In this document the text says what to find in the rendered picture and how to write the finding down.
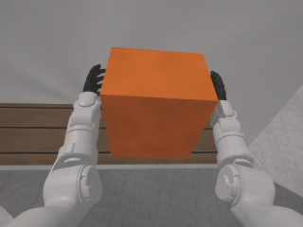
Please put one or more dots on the right robot upper arm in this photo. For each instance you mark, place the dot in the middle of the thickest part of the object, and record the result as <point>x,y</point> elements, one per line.
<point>249,194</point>

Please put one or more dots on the carton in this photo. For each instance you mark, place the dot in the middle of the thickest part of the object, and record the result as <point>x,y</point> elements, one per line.
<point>155,103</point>

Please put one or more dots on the left robot upper arm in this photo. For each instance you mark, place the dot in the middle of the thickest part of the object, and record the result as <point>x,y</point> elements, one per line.
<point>69,194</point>

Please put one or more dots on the right robot hand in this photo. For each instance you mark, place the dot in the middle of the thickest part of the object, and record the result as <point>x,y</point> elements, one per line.
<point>218,85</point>

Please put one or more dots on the robot right forearm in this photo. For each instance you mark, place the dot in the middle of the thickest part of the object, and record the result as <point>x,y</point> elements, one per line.
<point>229,138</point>

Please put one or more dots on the robot left forearm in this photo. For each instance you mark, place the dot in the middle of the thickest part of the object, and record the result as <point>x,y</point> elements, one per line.
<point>81,137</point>

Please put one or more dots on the table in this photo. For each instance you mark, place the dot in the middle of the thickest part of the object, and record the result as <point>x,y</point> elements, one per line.
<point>31,134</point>

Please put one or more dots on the left robot hand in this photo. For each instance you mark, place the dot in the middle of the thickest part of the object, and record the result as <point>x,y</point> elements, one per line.
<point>92,79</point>

